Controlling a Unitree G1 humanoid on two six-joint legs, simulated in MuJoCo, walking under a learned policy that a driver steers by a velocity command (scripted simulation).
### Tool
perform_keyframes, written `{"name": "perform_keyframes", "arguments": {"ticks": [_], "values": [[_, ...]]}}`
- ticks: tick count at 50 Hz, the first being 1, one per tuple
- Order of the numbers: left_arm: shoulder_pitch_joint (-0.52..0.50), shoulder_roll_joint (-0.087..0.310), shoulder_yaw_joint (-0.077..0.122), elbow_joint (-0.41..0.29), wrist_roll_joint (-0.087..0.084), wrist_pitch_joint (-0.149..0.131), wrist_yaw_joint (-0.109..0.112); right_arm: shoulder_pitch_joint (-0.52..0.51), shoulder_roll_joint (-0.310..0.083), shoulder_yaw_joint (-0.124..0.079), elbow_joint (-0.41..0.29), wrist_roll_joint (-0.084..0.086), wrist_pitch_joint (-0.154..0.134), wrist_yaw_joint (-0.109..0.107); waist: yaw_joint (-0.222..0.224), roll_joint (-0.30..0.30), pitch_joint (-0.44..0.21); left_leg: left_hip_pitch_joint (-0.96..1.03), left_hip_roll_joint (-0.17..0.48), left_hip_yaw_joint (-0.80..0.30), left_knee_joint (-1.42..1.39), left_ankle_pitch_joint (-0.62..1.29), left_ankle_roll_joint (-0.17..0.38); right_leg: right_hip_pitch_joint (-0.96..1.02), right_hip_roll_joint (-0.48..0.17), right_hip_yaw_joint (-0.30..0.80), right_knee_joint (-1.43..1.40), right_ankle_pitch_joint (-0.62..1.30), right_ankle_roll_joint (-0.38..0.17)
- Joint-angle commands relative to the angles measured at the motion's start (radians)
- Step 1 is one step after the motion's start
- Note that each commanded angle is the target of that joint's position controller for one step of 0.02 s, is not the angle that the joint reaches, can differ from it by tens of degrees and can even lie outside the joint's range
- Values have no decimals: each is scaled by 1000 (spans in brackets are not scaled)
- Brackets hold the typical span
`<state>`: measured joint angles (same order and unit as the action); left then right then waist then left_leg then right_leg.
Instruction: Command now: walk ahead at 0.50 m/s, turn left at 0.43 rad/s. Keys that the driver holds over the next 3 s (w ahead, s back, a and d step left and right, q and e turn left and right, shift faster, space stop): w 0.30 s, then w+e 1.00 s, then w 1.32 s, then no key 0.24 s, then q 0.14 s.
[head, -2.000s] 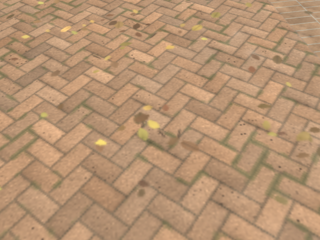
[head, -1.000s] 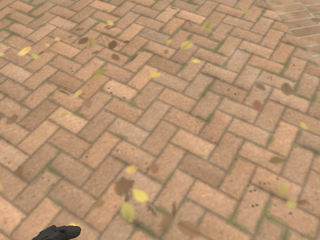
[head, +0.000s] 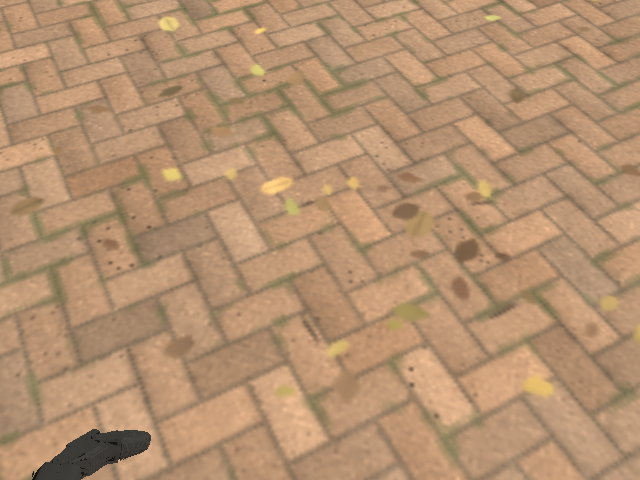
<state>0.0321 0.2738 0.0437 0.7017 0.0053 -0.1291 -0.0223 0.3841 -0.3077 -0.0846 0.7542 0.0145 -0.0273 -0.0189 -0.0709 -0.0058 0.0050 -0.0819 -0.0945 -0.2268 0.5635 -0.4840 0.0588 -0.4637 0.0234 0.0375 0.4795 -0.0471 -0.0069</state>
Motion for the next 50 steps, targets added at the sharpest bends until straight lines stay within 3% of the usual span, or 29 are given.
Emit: {"name": "perform_keyframes", "arguments": {"ticks": [1, 2, 3, 4, 5, 6, 8, 11, 13, 17, 20, 22, 23, 24, 25, 26, 27, 29, 31, 34, 38, 41, 45, 47, 48, 49, 50], "values": [[363, 293, 93, 45, 17, -3, -1, 143, 18, 22, -92, 20, -26, 3, 92, -379, -337, -555, -25, 55, 613, -109, -20, 804, -424, 725, -145, -289, -275], [335, 185, 69, 25, -13, -1, -7, 115, -89, 7, -58, 28, -28, 0, 124, -223, -247, -666, 46, 8, 722, -78, -28, 758, -413, 763, -194, -510, -253], [288, 131, 54, 17, -15, 6, -4, -10, -132, -5, -74, 21, -27, 2, 151, -122, -122, -693, 76, 30, 737, 17, -29, 642, -369, 594, -199, -476, -212], [240, 124, 46, 10, -2, 13, -3, -79, -121, -3, -90, 8, -27, 0, 135, -48, -63, -665, 108, 66, 712, 81, -30, 526, -327, 479, -212, -352, -195], [215, 109, 41, 16, 3, 17, -2, -124, -107, -3, -104, -5, -33, 3, 121, -38, -12, -653, 135, 74, 654, 125, -31, 442, -295, 402, -231, -237, -199], [206, 97, 34, 20, 10, 15, 1, -120, -89, -2, -107, -3, -35, 9, 96, -64, -8, -605, 163, 84, 611, 153, -28, 390, -266, 340, -250, -158, -193], [217, 91, 32, 35, 0, 11, 1, -103, -52, 6, -103, 0, -34, 16, 80, -94, -18, -571, 180, 122, 534, 162, -35, 360, -244, 270, -281, -65, -207], [242, 141, 44, 57, -13, 12, 7, -183, -19, 23, -132, -11, -36, 19, 94, -74, 3, -594, 202, 157, 368, 241, -56, 346, -252, 200, -327, 22, -231], [254, 159, 48, 68, -16, 20, 10, -240, -6, 32, -142, -9, -43, 25, 112, -68, 9, -567, 199, 176, 238, 351, -61, 340, -233, 138, -340, 45, -217], [328, 173, 48, 103, -31, 37, 11, -362, -9, 35, -170, 0, -55, 38, 155, -68, 32, -471, 156, 209, 51, 485, -69, 331, -217, 91, -321, 66, -192], [356, 188, 52, 121, -38, 54, 16, -399, -34, 26, -190, 5, -67, 50, 141, -81, 44, -429, 136, 195, -32, 449, -51, 379, -253, 139, -271, 60, -173], [338, 203, 56, 123, -39, 64, 22, -327, -66, 9, -171, 4, -75, 50, 80, -86, 13, -294, 118, 205, -93, 425, -27, 378, -254, 147, -192, 119, -145], [336, 186, 49, 121, -35, 65, 24, -222, -102, -11, -138, -2, -76, 42, 27, -72, -51, -125, 106, 218, -116, 415, -5, 345, -209, 116, -73, 212, -119], [323, 135, 30, 103, -20, 61, 22, -65, -157, -32, -111, -19, -75, 30, -48, -29, -174, 128, 216, 124, -83, 420, 44, 215, -152, 73, 162, 118, -81], [401, 30, -1, 72, -10, 48, 25, 38, -246, -52, -100, -40, -62, 20, -42, 206, -317, 460, 470, -233, -116, 316, 153, -127, -16, -28, 526, -282, -7], [424, 75, 7, 76, -33, 36, 26, 63, -200, -40, -90, -33, -57, 25, -46, 283, -364, 442, 528, -475, -228, 155, 213, -256, -8, 67, 709, -547, -2], [368, 149, 31, 68, -52, 37, 25, 9, -138, -19, -85, -18, -57, 27, -37, 196, -217, 333, 492, -350, -251, 93, 179, -324, -61, 89, 781, -479, -5], [290, 139, 36, 56, -39, 49, 27, -114, -70, 2, -81, -17, -63, 34, 15, 131, -70, 106, 406, -126, -313, 187, 134, -290, -124, 58, 731, -330, -5], [308, 106, 40, 62, -36, 76, 25, -181, -39, 7, -71, -26, -77, 37, 66, 145, -18, -32, 360, 14, -381, 313, 118, -198, -157, 64, 682, -246, 3], [279, 73, 38, 41, -32, 99, 23, -190, -60, -6, -42, -31, -96, 31, 86, 95, 9, -68, 363, 135, -426, 462, 135, -213, -163, 71, 637, -152, 20], [184, 54, 30, 4, -28, 95, 6, -167, -93, -17, -7, -29, -90, 16, 63, 63, 37, -34, 345, 272, -440, 530, 121, -227, -154, 51, 418, 36, 22], [72, 40, 19, -39, -25, 92, -15, -126, -125, -26, 16, -20, -79, 8, 20, 41, 71, 4, 358, 337, -444, 532, 110, -212, -142, -7, 276, 98, 5], [-18, 54, 19, -97, -26, 94, -35, -77, -155, -38, 49, 1, -52, 7, -1, 43, 97, 139, 393, 383, -384, 614, 85, -235, -123, -56, 178, 2, -39], [-1, 78, 32, -114, -24, 98, -41, -86, -182, -46, 51, 9, -38, 4, 30, 71, 60, 180, 395, 415, -277, 900, 63, -152, -71, -111, 162, -97, -76], [53, 101, 45, -109, -24, 102, -40, -92, -198, -50, 49, 13, -30, 0, 66, 91, 14, 186, 389, 431, -175, 1076, 52, -63, -30, -143, 164, -149, -98], [178, 139, 69, -81, -27, 104, -35, -106, -201, -49, 45, 17, -21, -2, 141, 85, -55, 151, 363, 457, 2, 1167, 30, 106, 19, -166, 123, -139, -128], [350, 205, 105, -36, -29, 111, -20, -100, -179, -38, 40, 12, -22, -6, 223, 48, -145, -5, 322, 472, 248, 1051, -10, 391, 35, -120, 76, -86, -169]]}}
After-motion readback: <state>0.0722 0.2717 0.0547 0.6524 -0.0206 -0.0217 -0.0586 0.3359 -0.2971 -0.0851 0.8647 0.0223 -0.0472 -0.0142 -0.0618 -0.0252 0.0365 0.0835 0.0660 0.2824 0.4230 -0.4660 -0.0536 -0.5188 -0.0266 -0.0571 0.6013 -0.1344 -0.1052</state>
